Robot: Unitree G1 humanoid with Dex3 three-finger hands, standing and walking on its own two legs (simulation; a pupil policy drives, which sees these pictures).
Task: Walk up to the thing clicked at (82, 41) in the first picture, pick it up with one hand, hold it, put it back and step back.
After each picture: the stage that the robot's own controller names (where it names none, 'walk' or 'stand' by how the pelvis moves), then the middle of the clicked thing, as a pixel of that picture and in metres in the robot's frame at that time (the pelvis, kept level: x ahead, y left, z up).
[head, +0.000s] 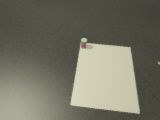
stand; (83, 43) +1.33 -0.04 -0.72
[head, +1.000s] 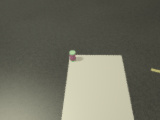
walk; (72, 56) +1.20 +0.19 -0.71
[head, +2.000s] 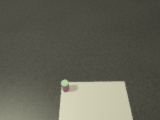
walk; (65, 86) +0.74 +0.21 -0.71
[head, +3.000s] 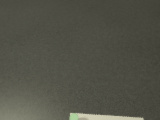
walk; out of the picture +0.45 +0.08 -0.71
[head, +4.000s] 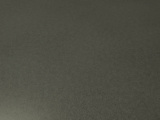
stand; out of the picture +0.33 +0.08 -0.72
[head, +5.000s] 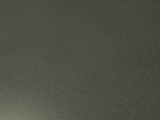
stand; out of the picture +0.33 +0.07 -0.72
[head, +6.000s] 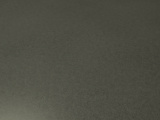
stand; out of the picture +0.34 +0.09 -0.73
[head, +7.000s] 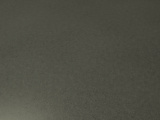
stand; out of the picture +0.33 +0.10 -0.73
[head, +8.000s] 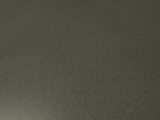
go down; out of the picture +0.32 +0.10 -0.73
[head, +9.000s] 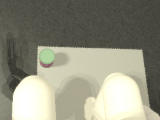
go down; (46, 59) +0.43 +0.10 -0.31
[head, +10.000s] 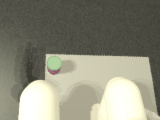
approach; (54, 65) +0.43 +0.09 -0.32
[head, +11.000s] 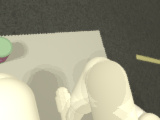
close in; out of the picture +0.43 +0.14 -0.23
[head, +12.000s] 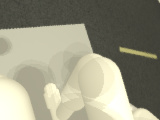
close; out of the picture +0.43 +0.16 -0.23
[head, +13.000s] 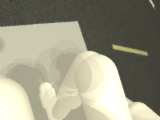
lift; out of the picture +0.43 +0.15 -0.22
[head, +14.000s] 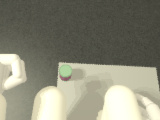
lift; (65, 73) +0.42 +0.08 -0.38
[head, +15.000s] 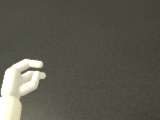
stand; out of the picture +0.35 +0.06 -0.67
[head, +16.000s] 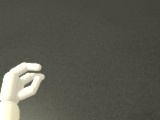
stand; out of the picture +0.36 +0.08 -0.68
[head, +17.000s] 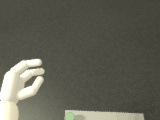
stand; (69, 119) +0.37 +0.07 -0.65
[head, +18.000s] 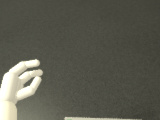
stand; out of the picture +0.36 +0.07 -0.67
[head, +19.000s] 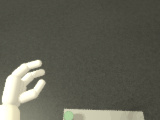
stand; (68, 118) +0.36 +0.07 -0.63
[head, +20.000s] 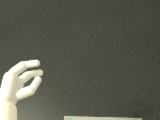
stand; out of the picture +0.36 +0.07 -0.66
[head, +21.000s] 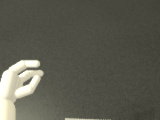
stand; out of the picture +0.34 +0.07 -0.67
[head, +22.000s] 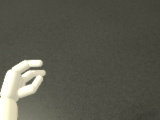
stand; out of the picture +0.35 +0.07 -0.68
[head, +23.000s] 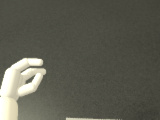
stand; out of the picture +0.34 +0.07 -0.68
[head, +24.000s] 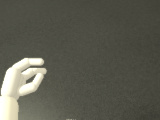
stand; out of the picture +0.35 +0.07 -0.67
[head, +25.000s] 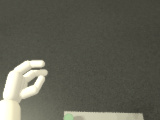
stand; out of the picture +0.36 +0.08 -0.65
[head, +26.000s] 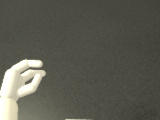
stand; out of the picture +0.35 +0.07 -0.67
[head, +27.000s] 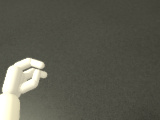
stand; out of the picture +0.35 +0.07 -0.68
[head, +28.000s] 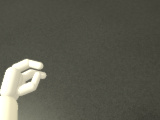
stand; out of the picture +0.34 +0.07 -0.68
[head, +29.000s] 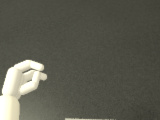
stand; out of the picture +0.35 +0.07 -0.68
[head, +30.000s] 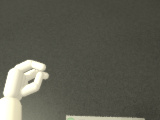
hold; out of the picture +0.36 +0.07 -0.66
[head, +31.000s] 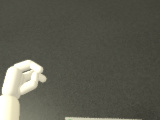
stand; out of the picture +0.35 +0.07 -0.67
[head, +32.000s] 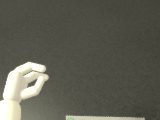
stand; out of the picture +0.35 +0.07 -0.65
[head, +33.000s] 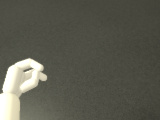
hold; out of the picture +0.35 +0.07 -0.68
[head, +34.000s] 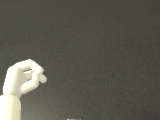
stand; out of the picture +0.35 +0.07 -0.68
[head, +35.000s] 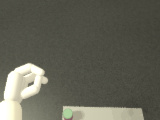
hold; (68, 115) +0.37 +0.08 -0.63
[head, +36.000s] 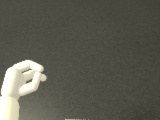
stand; out of the picture +0.34 +0.07 -0.66
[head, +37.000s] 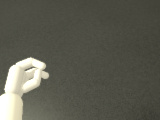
stand; out of the picture +0.35 +0.08 -0.68
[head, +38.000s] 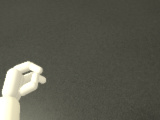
hold; out of the picture +0.35 +0.08 -0.68
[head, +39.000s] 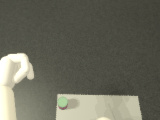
crouch; (62, 103) +0.38 +0.07 -0.59
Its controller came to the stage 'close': yes
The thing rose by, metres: 0.00
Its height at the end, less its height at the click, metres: +0.00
